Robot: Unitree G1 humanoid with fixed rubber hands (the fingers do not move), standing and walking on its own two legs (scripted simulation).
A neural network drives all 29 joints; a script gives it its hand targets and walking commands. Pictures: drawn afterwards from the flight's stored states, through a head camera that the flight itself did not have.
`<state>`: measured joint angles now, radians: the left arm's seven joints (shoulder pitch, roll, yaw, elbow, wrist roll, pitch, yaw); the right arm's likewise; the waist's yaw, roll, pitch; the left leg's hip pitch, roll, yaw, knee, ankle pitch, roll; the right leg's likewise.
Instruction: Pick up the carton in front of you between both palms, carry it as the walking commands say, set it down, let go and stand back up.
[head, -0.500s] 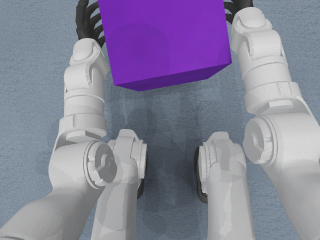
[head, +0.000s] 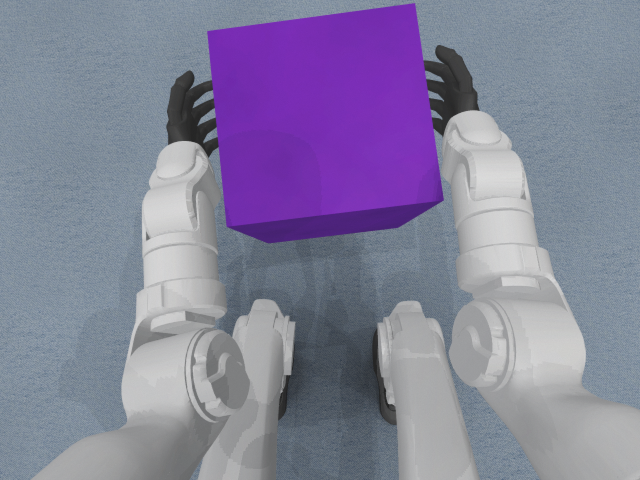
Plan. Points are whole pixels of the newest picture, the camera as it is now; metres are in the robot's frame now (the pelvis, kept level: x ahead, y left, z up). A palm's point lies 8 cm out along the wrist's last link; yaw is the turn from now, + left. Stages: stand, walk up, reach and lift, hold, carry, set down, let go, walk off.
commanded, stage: reach and lift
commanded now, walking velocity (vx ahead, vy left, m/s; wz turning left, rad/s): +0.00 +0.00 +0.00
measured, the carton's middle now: (324, 151) +0.50 +0.02 -0.12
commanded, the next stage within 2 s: none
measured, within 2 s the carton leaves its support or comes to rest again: neither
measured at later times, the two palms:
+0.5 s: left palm (105, 121) +0.44 +0.16 +0.11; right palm (544, 99) +0.45 -0.14 +0.11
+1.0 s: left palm out of the picture +0.40 +0.16 +0.26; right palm out of the picture +0.39 -0.14 +0.25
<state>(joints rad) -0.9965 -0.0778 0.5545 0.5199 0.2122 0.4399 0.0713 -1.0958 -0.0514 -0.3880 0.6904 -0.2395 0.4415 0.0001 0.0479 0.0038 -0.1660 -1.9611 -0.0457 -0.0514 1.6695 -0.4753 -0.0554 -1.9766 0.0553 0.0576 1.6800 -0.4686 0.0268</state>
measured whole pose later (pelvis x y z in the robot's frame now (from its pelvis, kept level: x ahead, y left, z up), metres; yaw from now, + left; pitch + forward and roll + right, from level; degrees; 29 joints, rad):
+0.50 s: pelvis +0.04 +0.00 +0.14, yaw +0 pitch +30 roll +0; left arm -0.65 -0.13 0.47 0.54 0.25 0.39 0.03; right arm -0.68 0.09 -0.40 0.61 -0.26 0.39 -0.01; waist 0.03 0.00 -0.23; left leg -1.32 -0.03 -0.06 1.21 -0.42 -0.04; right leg -1.33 0.04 0.05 1.22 -0.42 0.01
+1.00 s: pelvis +0.09 +0.01 +0.25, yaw -1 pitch +6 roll +0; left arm -0.30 -0.16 0.30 0.40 0.25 0.49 0.01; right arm -0.30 0.16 -0.29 0.40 -0.26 0.50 0.00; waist 0.00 0.00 -0.10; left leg -0.43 -0.02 -0.06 0.59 -0.27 -0.01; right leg -0.44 0.02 0.06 0.59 -0.26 0.02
